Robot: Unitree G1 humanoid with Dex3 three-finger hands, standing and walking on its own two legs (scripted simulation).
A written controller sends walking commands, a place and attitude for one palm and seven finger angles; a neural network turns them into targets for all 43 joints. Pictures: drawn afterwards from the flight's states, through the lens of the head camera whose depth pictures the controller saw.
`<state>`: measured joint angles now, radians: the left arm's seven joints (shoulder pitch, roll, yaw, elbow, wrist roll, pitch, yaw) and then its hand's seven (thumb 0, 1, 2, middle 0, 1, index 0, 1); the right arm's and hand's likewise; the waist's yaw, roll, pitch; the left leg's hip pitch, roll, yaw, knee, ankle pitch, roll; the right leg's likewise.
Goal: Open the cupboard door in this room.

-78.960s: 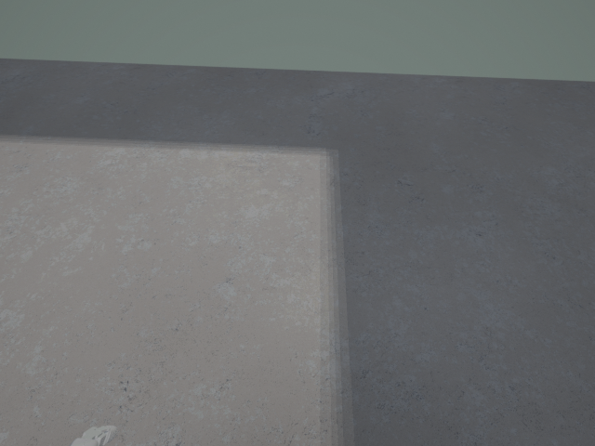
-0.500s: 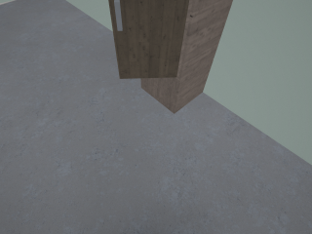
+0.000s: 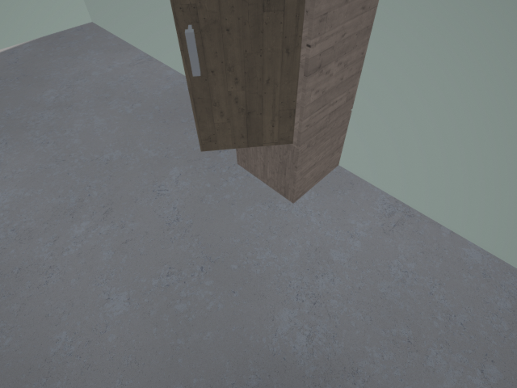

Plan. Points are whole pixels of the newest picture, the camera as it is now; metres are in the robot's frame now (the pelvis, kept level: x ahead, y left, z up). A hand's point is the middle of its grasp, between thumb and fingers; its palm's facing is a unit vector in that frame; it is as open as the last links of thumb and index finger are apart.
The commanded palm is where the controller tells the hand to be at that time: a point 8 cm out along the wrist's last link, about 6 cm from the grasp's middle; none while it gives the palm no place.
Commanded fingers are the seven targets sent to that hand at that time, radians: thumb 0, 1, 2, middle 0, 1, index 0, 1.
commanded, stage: let the arm hang, fingers relaxed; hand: left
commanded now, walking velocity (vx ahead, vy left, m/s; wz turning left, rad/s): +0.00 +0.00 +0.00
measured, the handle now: (193, 50) +1.00 +0.24 +0.05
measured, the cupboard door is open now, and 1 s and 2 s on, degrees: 51 51 51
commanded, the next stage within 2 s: look to check the result in 0.20 s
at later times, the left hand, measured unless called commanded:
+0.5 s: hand out of the picture +0.04 +0.20 -0.17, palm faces +0.01 -0.96 -0.27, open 7.4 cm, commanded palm none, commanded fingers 0.00 0.90 0.90 -0.20 -0.30 -0.20 -0.30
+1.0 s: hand out of the picture +0.08 +0.20 -0.16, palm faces +0.00 -0.96 -0.29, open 7.4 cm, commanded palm none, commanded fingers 0.00 0.90 0.90 -0.20 -0.30 -0.20 -0.30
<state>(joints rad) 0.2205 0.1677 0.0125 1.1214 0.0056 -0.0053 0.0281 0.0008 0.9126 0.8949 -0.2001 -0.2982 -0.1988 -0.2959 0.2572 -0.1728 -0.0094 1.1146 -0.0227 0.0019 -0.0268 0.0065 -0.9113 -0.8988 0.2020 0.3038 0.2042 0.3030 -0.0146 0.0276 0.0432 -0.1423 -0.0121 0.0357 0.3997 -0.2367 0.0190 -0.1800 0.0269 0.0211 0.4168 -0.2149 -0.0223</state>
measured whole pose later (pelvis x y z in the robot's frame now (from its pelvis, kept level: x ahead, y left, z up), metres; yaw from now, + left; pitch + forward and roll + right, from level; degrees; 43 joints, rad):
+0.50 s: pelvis +0.01 -0.01 +0.00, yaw +0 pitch -1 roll +0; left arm 0.19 0.21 0.02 1.13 0.01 -0.01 0.02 0.00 0.91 0.89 -0.20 -0.30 -0.20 -0.30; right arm 0.23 -0.22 -0.02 1.12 -0.02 0.00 -0.03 0.01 -0.91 -0.90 0.20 0.30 0.20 0.30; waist -0.02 0.03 0.06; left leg -0.12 0.00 0.03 0.37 -0.23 0.01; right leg -0.16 0.04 0.01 0.39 -0.22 -0.03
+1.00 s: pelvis +0.02 -0.02 +0.00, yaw -1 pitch -1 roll +0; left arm 0.15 0.24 0.03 1.10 0.01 0.00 0.02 0.00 0.91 0.89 -0.20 -0.30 -0.20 -0.30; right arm 0.18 -0.26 -0.02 1.09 -0.03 0.01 -0.03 0.01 -0.91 -0.90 0.20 0.30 0.20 0.30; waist -0.01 0.03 0.05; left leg -0.11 0.03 0.04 0.38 -0.26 -0.01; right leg -0.15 0.07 0.03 0.40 -0.23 -0.05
